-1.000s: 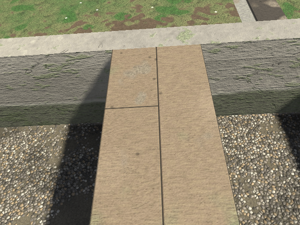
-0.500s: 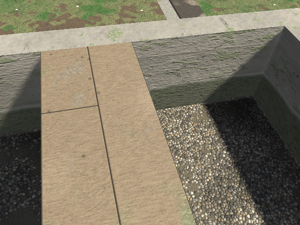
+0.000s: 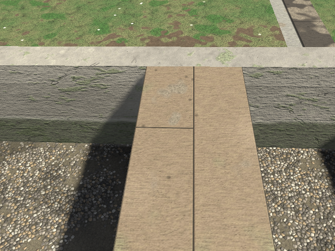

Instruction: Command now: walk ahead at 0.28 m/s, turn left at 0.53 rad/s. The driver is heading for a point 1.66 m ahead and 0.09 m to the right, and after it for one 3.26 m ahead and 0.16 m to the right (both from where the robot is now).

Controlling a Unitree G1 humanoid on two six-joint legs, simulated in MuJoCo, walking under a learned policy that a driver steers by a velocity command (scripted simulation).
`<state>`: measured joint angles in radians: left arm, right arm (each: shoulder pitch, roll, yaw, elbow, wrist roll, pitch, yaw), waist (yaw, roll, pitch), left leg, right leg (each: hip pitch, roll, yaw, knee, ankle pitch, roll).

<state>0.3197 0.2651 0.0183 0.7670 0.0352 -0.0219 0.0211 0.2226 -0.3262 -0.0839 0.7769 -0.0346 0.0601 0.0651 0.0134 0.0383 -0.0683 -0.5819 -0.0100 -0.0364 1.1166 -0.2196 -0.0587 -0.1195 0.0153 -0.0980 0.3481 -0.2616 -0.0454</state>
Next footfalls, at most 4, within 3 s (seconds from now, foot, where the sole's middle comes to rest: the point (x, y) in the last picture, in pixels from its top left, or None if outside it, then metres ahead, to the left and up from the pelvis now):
0.18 left None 0.07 0.13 -0.78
0.56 right None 0.14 -0.06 -0.78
1.08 right None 0.36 -0.12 -0.78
1.64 left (197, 217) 0.72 -0.06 -0.78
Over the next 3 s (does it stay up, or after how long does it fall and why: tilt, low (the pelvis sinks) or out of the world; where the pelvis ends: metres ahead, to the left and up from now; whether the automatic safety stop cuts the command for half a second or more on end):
stays up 1.25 0.00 0.00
